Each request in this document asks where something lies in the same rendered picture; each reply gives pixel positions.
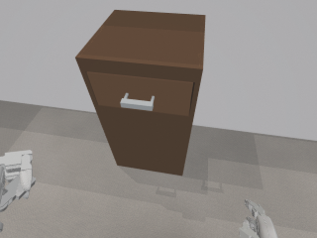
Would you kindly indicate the drawer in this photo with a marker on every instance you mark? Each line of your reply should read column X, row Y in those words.
column 171, row 96

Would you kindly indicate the cabinet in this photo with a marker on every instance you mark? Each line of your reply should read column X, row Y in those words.
column 153, row 45

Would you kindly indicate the right robot hand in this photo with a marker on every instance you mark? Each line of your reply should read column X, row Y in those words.
column 262, row 226

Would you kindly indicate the left robot hand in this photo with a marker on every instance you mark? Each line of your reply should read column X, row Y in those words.
column 15, row 168

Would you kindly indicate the handle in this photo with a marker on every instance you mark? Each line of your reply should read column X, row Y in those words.
column 137, row 104

